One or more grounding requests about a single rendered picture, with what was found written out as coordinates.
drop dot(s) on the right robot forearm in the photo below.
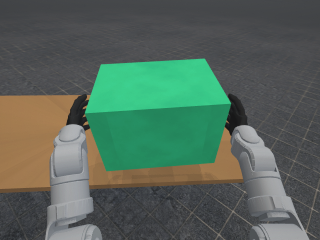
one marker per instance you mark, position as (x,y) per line
(267,198)

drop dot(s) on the left robot upper arm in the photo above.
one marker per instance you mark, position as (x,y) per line
(83,232)

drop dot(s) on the robot right hand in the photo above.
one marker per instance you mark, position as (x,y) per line
(237,116)

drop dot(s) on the robot left hand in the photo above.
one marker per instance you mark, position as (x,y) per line
(77,112)

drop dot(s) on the carton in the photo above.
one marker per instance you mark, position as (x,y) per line
(157,114)

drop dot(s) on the table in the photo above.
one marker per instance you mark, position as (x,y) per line
(30,123)

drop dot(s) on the left robot forearm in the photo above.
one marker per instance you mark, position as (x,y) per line
(68,175)

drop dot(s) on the right robot upper arm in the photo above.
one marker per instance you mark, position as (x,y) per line
(276,231)

